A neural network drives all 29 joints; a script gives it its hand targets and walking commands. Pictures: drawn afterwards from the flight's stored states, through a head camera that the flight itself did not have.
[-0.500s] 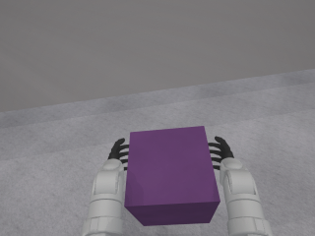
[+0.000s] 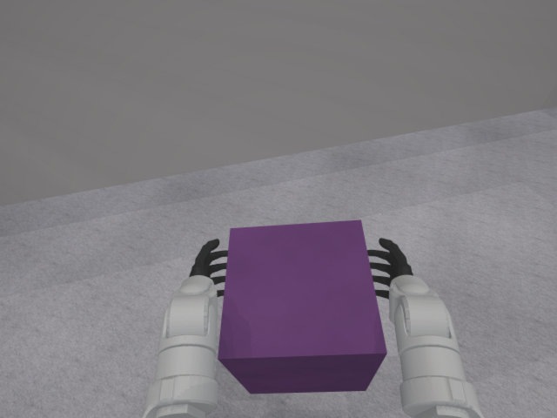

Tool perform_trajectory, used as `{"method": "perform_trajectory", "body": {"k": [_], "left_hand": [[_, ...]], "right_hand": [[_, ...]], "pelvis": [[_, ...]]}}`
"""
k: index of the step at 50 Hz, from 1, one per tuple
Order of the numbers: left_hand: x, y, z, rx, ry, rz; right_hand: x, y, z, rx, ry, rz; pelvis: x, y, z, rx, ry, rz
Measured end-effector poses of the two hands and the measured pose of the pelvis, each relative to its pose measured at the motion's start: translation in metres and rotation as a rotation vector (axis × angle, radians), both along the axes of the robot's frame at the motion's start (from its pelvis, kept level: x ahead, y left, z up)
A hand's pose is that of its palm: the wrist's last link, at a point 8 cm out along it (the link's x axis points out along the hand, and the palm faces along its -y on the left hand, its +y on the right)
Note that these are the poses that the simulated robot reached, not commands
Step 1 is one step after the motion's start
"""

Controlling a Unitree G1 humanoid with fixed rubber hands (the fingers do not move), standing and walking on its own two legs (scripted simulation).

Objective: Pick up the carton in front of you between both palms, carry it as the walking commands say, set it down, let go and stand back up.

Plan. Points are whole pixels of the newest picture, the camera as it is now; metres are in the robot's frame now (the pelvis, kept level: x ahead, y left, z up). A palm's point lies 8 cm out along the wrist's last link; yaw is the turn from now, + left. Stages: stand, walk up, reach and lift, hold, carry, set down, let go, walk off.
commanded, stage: hold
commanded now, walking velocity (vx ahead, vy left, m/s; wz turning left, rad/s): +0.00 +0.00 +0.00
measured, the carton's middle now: (301, 313) +0.30 +0.00 -0.05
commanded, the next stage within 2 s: set down in 0.36 s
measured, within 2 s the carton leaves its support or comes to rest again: neither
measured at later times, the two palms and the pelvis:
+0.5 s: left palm (198, 286) +0.29 +0.16 +0.04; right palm (394, 286) +0.29 -0.14 +0.04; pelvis -0.01 +0.01 +0.00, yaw -1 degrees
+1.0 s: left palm (213, 329) +0.32 +0.17 -0.14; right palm (360, 318) +0.34 -0.13 -0.15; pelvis -0.04 -0.01 -0.07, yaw +1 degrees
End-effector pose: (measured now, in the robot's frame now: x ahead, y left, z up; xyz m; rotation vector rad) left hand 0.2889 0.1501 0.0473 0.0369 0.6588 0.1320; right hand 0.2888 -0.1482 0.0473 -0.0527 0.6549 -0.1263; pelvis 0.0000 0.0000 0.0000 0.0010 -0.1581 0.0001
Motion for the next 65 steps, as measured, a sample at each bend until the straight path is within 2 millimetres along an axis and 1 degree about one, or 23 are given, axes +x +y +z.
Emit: {"method": "perform_trajectory", "body": {"k": [12, 23, 28, 33, 36, 38, 41, 44, 47, 50, 53, 58, 65], "left_hand": [[0.000, 0.007, -0.002, -0.002, 0.002, -0.009], [0.000, 0.007, -0.002, -0.010, 0.000, -0.006], [0.008, 0.007, -0.008, -0.033, 0.011, 0.036], [0.020, 0.009, -0.023, -0.028, 0.015, 0.084], [0.026, 0.012, -0.040, -0.019, 0.023, 0.098], [0.028, 0.014, -0.057, -0.012, 0.030, 0.105], [0.028, 0.017, -0.088, -0.003, 0.042, 0.113], [0.026, 0.017, -0.125, 0.002, 0.048, 0.118], [0.026, 0.017, -0.162, 0.000, 0.043, 0.127], [0.029, 0.016, -0.191, -0.012, 0.019, 0.146], [0.037, 0.016, -0.211, -0.025, -0.016, 0.164], [0.052, 0.016, -0.230, -0.041, -0.040, 0.180], [0.059, 0.019, -0.262, -0.045, -0.003, 0.195]], "right_hand": [[-0.001, 0.007, -0.001, -0.007, 0.002, -0.007], [-0.002, 0.008, -0.001, 0.001, 0.001, -0.014], [0.009, 0.010, -0.006, 0.014, 0.007, -0.029], [0.028, 0.015, -0.020, 0.008, 0.009, -0.022], [0.039, 0.018, -0.037, -0.005, 0.017, 0.002], [0.044, 0.020, -0.054, -0.010, 0.025, 0.021], [0.048, 0.023, -0.087, -0.014, 0.040, 0.044], [0.048, 0.023, -0.126, -0.013, 0.047, 0.051], [0.050, 0.023, -0.163, -0.008, 0.041, 0.046], [0.055, 0.023, -0.193, 0.007, 0.016, 0.038], [0.064, 0.024, -0.212, 0.024, -0.018, 0.032], [0.080, 0.024, -0.232, 0.043, -0.041, 0.027], [0.093, 0.026, -0.266, 0.043, -0.001, 0.047]], "pelvis": [[0.000, 0.009, 0.001, -0.004, 0.004, -0.007], [-0.004, 0.010, 0.000, -0.004, 0.002, -0.011], [-0.009, 0.008, -0.004, -0.002, 0.007, -0.003], [-0.015, 0.005, -0.012, 0.002, 0.047, 0.006], [-0.020, 0.002, -0.017, 0.005, 0.100, 0.007], [-0.023, -0.001, -0.020, 0.005, 0.148, 0.008], [-0.029, -0.004, -0.028, 0.003, 0.231, 0.014], [-0.035, -0.007, -0.038, 0.000, 0.321, 0.019], [-0.040, -0.009, -0.052, -0.001, 0.420, 0.020], [-0.042, -0.011, -0.071, 0.000, 0.521, 0.016], [-0.044, -0.013, -0.091, 0.002, 0.606, 0.007], [-0.045, -0.013, -0.121, 0.006, 0.703, 0.002], [-0.049, -0.013, -0.155, 0.015, 0.792, -0.001]]}}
